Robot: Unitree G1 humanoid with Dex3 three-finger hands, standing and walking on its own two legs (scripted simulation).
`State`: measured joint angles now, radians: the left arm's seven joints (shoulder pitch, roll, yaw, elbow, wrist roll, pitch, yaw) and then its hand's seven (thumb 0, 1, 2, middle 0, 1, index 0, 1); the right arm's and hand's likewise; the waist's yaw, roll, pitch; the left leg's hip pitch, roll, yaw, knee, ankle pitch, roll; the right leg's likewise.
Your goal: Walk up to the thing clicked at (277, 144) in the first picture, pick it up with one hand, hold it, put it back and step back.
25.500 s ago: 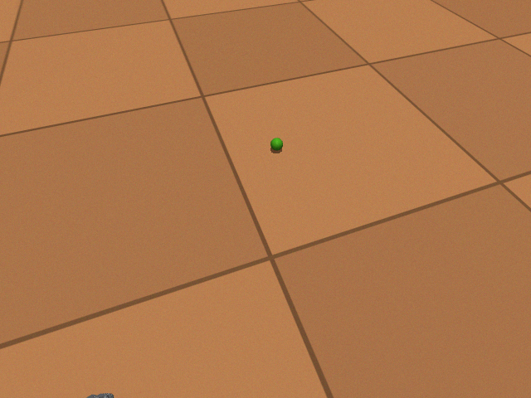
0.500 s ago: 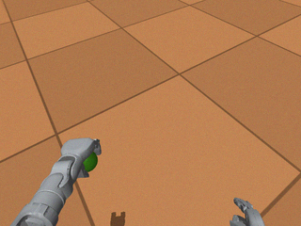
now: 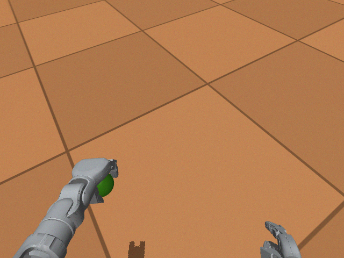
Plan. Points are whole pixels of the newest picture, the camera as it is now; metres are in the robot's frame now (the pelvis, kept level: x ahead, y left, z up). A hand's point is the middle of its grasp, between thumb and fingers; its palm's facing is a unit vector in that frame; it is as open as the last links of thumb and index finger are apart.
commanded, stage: hold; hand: left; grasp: from above
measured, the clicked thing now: (100, 183) +0.30 +0.23 -0.07
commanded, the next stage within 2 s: crouch in 0.26 s
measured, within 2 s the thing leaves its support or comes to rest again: neither
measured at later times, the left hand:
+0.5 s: hand (98, 183) +0.30 +0.22 -0.05, palm faces -0.45 -0.06 -0.89, open 9.3 cm
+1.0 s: hand (117, 190) +0.36 +0.23 -0.24, palm faces -0.40 +0.05 -0.91, open 9.3 cm
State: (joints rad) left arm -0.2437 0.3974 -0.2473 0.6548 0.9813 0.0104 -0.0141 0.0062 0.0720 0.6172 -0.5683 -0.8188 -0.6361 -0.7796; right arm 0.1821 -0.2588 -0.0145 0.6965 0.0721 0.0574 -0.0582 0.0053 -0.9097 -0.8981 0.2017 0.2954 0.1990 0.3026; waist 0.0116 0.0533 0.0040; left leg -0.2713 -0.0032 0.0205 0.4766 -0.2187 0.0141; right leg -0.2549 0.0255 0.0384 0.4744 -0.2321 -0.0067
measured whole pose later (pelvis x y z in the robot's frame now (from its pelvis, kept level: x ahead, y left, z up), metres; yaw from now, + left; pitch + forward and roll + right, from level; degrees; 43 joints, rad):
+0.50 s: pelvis +0.01 +0.00 +0.00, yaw +0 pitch +1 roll +0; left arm -0.25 0.39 -0.23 0.68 0.99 0.01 0.01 0.01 0.06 0.63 -0.57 -0.82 -0.64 -0.78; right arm 0.19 -0.26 -0.02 0.69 0.07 0.07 -0.05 0.01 -0.90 -0.90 0.20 0.30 0.20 0.30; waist 0.00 0.05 0.00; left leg -0.26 0.00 0.02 0.47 -0.22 0.01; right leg -0.24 0.03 0.04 0.46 -0.24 -0.01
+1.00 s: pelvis -0.04 +0.00 -0.13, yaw +0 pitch +25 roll -2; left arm -0.67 0.42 -0.13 1.23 1.17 -0.05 0.36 0.01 0.06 0.66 -0.54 -0.85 -0.62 -0.81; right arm 0.24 -0.29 -0.06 0.72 -0.01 0.01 -0.01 0.00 -0.90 -0.89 0.20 0.30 0.20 0.30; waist -0.12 0.03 -0.16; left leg -1.27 0.01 -0.02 1.34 -0.50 0.02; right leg -1.23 0.05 -0.01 1.31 -0.51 0.00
